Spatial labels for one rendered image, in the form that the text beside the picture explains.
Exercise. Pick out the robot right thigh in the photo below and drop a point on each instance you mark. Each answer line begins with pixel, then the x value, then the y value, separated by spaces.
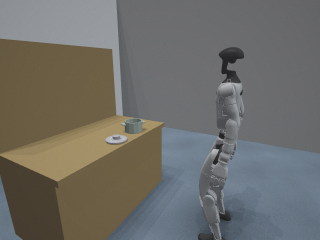
pixel 217 180

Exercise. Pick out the robot right forearm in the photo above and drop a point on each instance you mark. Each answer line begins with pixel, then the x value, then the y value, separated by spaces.
pixel 241 119

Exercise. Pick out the robot right hand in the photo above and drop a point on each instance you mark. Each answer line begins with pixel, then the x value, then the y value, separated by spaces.
pixel 232 155

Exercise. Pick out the lid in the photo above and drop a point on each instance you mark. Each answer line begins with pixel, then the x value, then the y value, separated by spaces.
pixel 111 140

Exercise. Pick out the robot left forearm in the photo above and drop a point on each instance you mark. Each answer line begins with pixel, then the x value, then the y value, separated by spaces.
pixel 231 136

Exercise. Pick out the robot left hand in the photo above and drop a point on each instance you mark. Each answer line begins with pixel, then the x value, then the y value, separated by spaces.
pixel 219 171

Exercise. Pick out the pot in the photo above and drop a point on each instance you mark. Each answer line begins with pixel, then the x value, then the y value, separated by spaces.
pixel 133 125

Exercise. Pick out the humanoid robot head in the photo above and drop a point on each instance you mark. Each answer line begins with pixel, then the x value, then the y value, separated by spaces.
pixel 230 55

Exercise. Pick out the robot left upper arm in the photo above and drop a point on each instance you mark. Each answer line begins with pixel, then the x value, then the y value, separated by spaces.
pixel 228 95

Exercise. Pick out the knob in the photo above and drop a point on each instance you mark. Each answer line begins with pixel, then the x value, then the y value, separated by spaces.
pixel 116 136

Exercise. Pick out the table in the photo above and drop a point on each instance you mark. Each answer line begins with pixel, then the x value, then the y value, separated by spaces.
pixel 61 179

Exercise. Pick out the robot right upper arm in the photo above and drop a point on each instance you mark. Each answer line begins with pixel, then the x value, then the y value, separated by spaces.
pixel 241 108

